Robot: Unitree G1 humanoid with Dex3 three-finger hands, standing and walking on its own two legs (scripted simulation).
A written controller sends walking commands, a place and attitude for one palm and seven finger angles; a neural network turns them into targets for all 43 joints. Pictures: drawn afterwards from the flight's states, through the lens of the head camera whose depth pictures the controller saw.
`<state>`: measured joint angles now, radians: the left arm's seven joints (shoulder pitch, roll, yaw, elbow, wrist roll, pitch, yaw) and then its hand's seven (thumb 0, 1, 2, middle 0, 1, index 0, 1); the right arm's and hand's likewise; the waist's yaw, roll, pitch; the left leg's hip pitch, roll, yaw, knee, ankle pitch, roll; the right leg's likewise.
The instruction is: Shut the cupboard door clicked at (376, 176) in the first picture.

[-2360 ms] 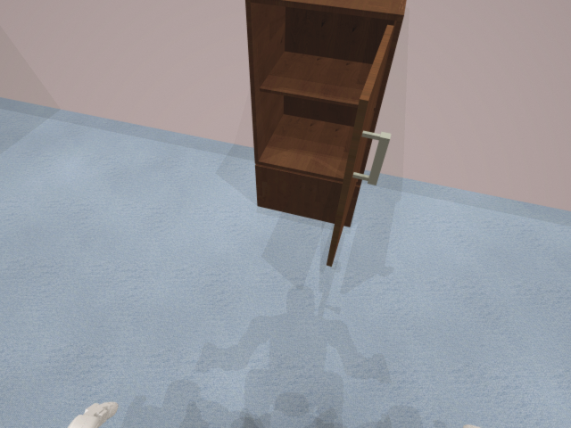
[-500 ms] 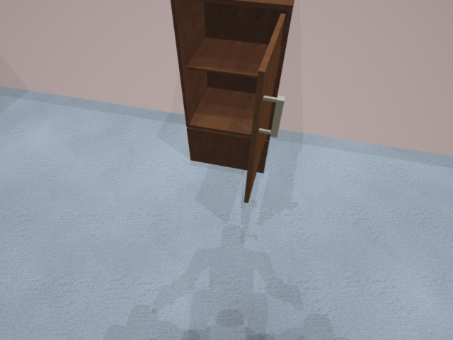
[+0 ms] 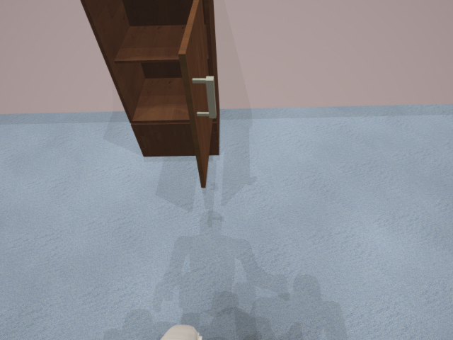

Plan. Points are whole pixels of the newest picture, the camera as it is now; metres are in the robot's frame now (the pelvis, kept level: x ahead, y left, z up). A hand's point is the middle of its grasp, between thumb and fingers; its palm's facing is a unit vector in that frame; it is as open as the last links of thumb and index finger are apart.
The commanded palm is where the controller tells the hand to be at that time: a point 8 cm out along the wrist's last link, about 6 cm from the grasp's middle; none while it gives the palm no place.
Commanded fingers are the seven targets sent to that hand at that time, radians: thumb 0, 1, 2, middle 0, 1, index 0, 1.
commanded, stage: walk around to get in front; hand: left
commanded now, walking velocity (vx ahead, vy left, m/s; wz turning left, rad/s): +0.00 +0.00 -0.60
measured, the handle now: (204, 98) +0.76 +0.14 -0.05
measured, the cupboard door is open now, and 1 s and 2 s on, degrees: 87 87 87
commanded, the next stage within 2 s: none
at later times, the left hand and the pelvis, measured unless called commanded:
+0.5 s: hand out of the picture +0.08 +0.27 -0.17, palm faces -0.24 -0.94 -0.22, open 7.4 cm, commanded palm none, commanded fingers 0.00 0.90 0.90 -0.20 -0.30 -0.20 -0.30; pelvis -0.04 +0.07 +0.00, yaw -19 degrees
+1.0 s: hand out of the picture +0.13 +0.14 -0.16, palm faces -0.57 -0.79 -0.23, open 7.4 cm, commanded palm none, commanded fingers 0.00 0.90 0.90 -0.20 -0.30 -0.20 -0.30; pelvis -0.07 +0.04 +0.00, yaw -36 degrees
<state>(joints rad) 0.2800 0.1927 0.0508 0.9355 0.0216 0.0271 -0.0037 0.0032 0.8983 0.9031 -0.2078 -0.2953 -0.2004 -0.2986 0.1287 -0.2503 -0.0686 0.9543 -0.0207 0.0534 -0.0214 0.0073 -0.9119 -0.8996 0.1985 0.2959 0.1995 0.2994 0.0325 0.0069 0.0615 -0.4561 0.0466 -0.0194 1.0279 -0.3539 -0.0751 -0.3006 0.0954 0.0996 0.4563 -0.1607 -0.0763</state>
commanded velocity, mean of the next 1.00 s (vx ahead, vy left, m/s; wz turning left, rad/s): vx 0.03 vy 0.00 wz -0.60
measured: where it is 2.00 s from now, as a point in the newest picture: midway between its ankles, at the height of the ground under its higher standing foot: outside the picture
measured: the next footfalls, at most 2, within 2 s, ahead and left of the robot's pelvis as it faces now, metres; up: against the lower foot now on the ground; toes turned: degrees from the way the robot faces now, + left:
left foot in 0.24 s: +0.02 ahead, +0.16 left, +0.00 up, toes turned -9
right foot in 0.72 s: -0.09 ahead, -0.07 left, +0.00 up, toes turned -33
